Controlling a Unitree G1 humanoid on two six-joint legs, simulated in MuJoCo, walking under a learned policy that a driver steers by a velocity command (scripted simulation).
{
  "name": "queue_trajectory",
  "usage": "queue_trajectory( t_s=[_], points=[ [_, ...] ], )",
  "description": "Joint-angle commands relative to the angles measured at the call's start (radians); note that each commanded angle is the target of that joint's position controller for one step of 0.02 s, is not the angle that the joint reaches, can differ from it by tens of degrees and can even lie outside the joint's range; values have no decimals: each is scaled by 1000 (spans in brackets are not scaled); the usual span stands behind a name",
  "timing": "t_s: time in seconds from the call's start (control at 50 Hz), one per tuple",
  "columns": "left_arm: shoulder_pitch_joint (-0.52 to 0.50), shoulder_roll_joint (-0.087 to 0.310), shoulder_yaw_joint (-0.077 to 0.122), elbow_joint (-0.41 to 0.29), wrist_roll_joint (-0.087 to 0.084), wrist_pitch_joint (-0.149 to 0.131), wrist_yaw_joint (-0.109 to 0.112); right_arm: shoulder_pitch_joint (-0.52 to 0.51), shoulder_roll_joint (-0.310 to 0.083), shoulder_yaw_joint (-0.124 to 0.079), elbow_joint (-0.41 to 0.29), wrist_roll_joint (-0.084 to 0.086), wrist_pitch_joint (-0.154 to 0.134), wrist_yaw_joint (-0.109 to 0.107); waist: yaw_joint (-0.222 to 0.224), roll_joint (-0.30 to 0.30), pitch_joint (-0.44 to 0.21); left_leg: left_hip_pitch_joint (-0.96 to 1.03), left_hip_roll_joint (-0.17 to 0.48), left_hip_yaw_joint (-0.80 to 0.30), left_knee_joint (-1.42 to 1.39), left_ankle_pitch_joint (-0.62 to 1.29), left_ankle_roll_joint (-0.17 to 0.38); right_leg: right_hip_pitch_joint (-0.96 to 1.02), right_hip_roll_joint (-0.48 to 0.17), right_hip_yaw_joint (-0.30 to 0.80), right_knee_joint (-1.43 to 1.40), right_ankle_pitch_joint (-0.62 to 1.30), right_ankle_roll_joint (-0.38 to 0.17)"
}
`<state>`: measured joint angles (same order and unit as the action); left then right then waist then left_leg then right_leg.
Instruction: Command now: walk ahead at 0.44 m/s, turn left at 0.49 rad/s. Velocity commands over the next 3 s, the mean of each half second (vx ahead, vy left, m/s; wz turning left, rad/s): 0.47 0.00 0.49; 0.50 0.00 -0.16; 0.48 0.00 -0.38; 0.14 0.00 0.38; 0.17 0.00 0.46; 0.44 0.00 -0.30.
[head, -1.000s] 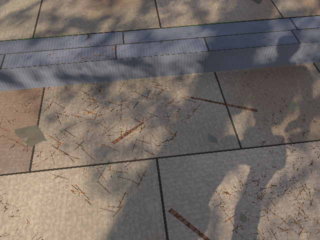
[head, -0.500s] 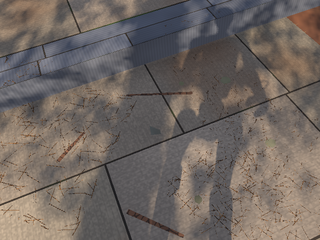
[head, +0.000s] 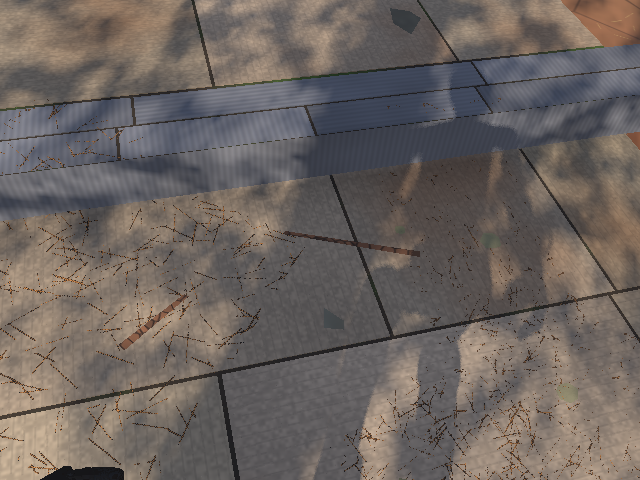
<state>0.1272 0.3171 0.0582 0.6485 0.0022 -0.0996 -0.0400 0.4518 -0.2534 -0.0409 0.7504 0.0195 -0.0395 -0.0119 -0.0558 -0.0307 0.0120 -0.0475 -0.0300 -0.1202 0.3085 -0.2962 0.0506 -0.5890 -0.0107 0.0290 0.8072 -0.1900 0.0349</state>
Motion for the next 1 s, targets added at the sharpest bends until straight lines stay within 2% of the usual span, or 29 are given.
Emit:
queue_trajectory(
  t_s=[0.02, 0.06, 0.12, 0.14, 0.16, 0.18, 0.2, 0.22, 0.24, 0.26, 0.28, 0.32, 0.4, 0.5, 0.58, 0.62, 0.64, 0.66, 0.68, 0.7, 0.72, 0.74, 0.76, 0.8, 0.84, 0.9, 0.96, 0.98, 1.0],
  points=[
    [-210, 9, -8, -111, -5, -24, -8, -29, -204, -57, -68, 4, -2, -20, -28, 151, 66, -93, 159, -143, -98, 260, 148, 15, 49, -41, -190, 152, 23],
    [-221, 36, 2, -116, -15, -24, -8, -9, -218, -63, -59, 12, -3, -21, -26, 163, 63, -119, 183, -183, -90, 240, 136, 97, 54, -19, -247, 188, 17],
    [-165, 90, 26, -108, -25, -27, 2, -32, -226, -71, -58, 17, -3, -20, 21, 188, 48, -68, 222, -236, -29, 317, 101, 180, 38, 13, -294, 146, -16],
    [-101, 113, 40, -94, -24, -29, 8, -47, -221, -71, -63, 13, -1, -19, 60, 193, 11, -63, 206, -227, 47, 440, 85, 269, 47, -1, -316, 123, -39],
    [9, 140, 58, -68, -20, -29, 18, -58, -197, -63, -71, 6, 0, -15, 119, 178, -68, -87, 151, -188, 201, 539, 55, 429, 36, -11, -343, 132, -69],
    [178, 181, 71, -50, -4, -27, 28, -72, -145, -45, -102, -11, 2, -11, 194, 122, -231, -221, 92, -158, 464, 408, 22, 712, -94, 111, -306, 54, -131],
    [277, 265, 84, -22, 17, -16, 26, 69, -16, -8, -129, 4, -8, -10, 132, -225, -421, -557, -58, -68, 840, -189, -41, 1054, -377, 604, -389, -185, -289],
    [255, 179, 64, -26, 9, -14, 20, 81, -111, -22, -114, 34, -12, -10, 130, -262, -385, -677, -6, -86, 998, -272, -48, 991, -414, 802, -525, -382, -302],
    [189, 114, 46, -31, 0, -9, 27, -26, -186, -44, -120, 41, -10, -8, 140, -159, -207, -729, 46, -55, 1034, -183, -47, 844, -375, 632, -541, -391, -263],
    [142, 91, 39, -26, 0, -2, 31, -97, -191, -44, -132, 25, -7, -8, 128, -69, -113, -705, 91, -14, 1011, -108, -44, 706, -336, 474, -537, -248, -240],
    [114, 68, 32, -13, 6, 1, 31, -139, -177, -45, -141, 8, -7, -5, 109, -40, -54, -670, 119, -8, 968, -65, -42, 590, -291, 370, -557, -126, -230],
    [77, 51, 28, 2, 14, -7, 35, -132, -144, -45, -144, 15, 7, 6, 67, -86, -18, -595, 155, -1, 919, -26, -39, 471, -247, 232, -611, -28, -222],
    [98, 88, 41, 56, 0, -28, 29, -200, -83, -22, -169, -1, 18, 10, 60, -32, 36, -629, 159, 5, 756, 33, -56, 422, -263, 119, -682, 91, -266],
    [114, 134, 48, 91, -19, -14, 27, -342, -74, -2, -189, -4, -14, 40, 96, -6, 61, -553, 132, 79, 429, 260, -47, 440, -216, -33, -689, 166, -237],
    [203, 176, 55, 141, -41, 9, 24, -445, -97, -6, -233, 0, -23, 54, 120, -14, 79, -524, 109, 112, 292, 211, -12, 549, -264, -20, -647, 211, -214],
    [209, 192, 53, 156, -46, 27, 25, -385, -131, -25, -227, -6, -29, 53, 63, -30, 35, -396, 64, 147, 225, 159, 15, 584, -261, -18, -532, 415, -190],
    [208, 181, 45, 162, -44, 34, 27, -257, -168, -48, -189, -9, -30, 48, -10, -23, -45, -200, 29, 175, 187, 183, 38, 547, -219, -54, -370, 546, -164],
    [213, 137, 24, 154, -29, 30, 29, -95, -227, -76, -151, -14, -25, 35, -85, -7, -160, 68, 83, 120, 226, 213, 68, 403, -167, -85, -144, 463, -123],
    [284, 18, -15, 110, -9, 17, 24, 11, -342, -97, -146, -43, -19, 19, -71, 227, -325, 431, 383, -319, 186, 86, 201, 29, -23, -112, 272, -29, -41],
    [277, 53, -10, 123, -29, 2, 26, 26, -293, -83, -154, -40, -22, 20, -85, 253, -428, 426, 470, -599, 33, 15, 254, -75, 36, 66, 455, -391, -33],
    [212, 133, 16, 107, -58, 1, 24, -28, -229, -61, -144, -32, -27, 25, -79, 189, -274, 320, 436, -450, 18, -11, 209, -162, -16, 97, 516, -341, -40],
    [164, 124, 15, 90, -58, 3, 25, -83, -192, -50, -136, -23, -30, 28, -47, 173, -166, 198, 394, -304, 1, 27, 182, -176, -65, 64, 487, -262, -46],
    [142, 111, 16, 89, -42, 9, 29, -143, -154, -40, -130, -22, -36, 31, -13, 140, -101, 85, 350, -208, -31, 70, 162, -147, -98, 55, 434, -189, -44],
    [188, 84, 20, 109, -36, 39, 31, -212, -116, -34, -124, -30, -56, 34, 47, 165, -55, -59, 303, -74, -108, 154, 144, -32, -131, 64, 385, -87, -32],
    [192, 46, 15, 112, -36, 61, 32, -229, -118, -41, -104, -34, -77, 29, 68, 129, -26, -103, 303, 12, -155, 252, 153, -24, -129, 68, 361, -40, -18],
    [122, 30, 13, 85, -29, 70, 33, -217, -131, -51, -71, -40, -83, 16, 61, 97, 23, -80, 292, 124, -180, 324, 144, -92, -123, 87, 232, 79, -6],
    [33, 8, 1, 56, -23, 61, 12, -204, -162, -60, -53, -34, -76, 4, 33, 84, 53, -59, 279, 217, -196, 325, 125, -74, -111, 41, 34, 217, -15],
    [-23, -4, -9, 39, 75, 84, -19, -139, -125, -44, -8, -52, -69, 13, 33, 48, 89, -106, 272, 271, -196, 331, 100, -30, -85, -66, -16, 228, -33],
    [-57, -17, -11, 23, 69, 91, -37, -118, -132, -46, -1, -52, -69, 13, 16, 78, 98, -110, 266, 293, -194, 321, 86, -3, -86, -91, -64, 243, -50]
  ],
)
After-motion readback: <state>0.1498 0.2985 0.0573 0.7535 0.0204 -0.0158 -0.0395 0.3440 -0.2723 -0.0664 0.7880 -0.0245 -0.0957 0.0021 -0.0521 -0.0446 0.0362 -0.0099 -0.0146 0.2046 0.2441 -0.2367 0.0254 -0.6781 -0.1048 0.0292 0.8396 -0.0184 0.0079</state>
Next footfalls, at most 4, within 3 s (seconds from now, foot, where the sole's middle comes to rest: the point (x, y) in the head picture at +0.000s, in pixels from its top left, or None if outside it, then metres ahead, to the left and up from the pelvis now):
0.18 right None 0.27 -0.14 -0.78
0.66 left None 0.47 0.20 -0.78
1.16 right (285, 350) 0.77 0.02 -0.78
1.66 left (232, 261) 1.04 0.16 -0.78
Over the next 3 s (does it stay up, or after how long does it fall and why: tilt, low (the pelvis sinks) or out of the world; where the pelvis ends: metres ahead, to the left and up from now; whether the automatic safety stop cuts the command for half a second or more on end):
stays up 1.18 0.11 -0.02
